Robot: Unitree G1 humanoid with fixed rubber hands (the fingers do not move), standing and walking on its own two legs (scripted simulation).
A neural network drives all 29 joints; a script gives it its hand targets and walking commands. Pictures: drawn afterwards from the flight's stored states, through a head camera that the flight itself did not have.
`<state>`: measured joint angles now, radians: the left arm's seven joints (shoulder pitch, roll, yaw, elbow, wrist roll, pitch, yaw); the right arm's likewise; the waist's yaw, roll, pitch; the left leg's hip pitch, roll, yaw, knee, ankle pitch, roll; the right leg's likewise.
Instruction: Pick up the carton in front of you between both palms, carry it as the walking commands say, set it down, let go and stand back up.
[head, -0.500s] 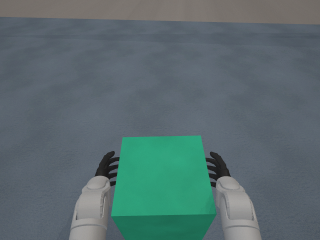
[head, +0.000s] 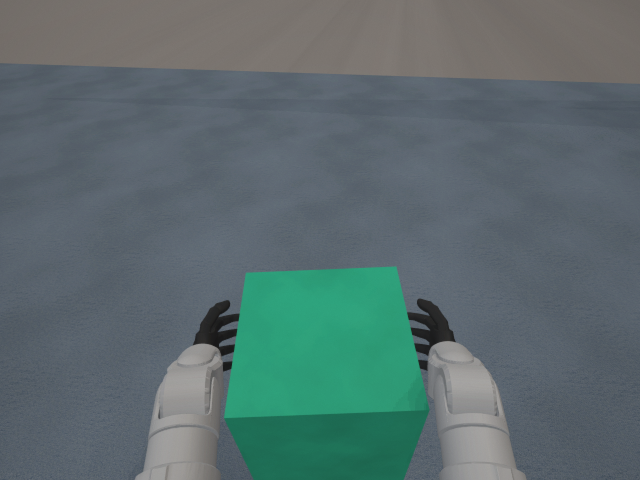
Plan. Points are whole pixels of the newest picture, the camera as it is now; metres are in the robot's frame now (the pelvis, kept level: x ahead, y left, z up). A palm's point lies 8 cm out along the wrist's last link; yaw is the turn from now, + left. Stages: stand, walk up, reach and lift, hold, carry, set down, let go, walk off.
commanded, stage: hold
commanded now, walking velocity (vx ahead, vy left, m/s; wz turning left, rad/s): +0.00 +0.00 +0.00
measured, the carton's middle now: (325, 380) +0.30 +0.00 -0.02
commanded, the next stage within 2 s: set down in 0.02 s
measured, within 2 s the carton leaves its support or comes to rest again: neither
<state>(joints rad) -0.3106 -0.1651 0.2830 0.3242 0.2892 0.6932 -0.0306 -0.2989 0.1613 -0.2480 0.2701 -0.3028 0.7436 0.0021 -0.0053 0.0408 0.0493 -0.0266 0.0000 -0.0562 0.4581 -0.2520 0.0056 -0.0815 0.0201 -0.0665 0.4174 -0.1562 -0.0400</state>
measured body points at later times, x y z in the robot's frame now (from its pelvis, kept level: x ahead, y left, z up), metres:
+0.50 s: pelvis +0.00 +0.02 -0.02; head +0.11 +0.00 +0.42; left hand +0.36 +0.15 -0.05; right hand +0.36 -0.15 -0.06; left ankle +0.02 +0.13 -0.74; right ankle +0.06 -0.09 -0.74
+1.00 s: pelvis -0.04 +0.02 -0.16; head +0.18 -0.01 +0.23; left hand +0.40 +0.15 -0.22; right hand +0.40 -0.15 -0.23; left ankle +0.02 +0.13 -0.74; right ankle +0.06 -0.09 -0.74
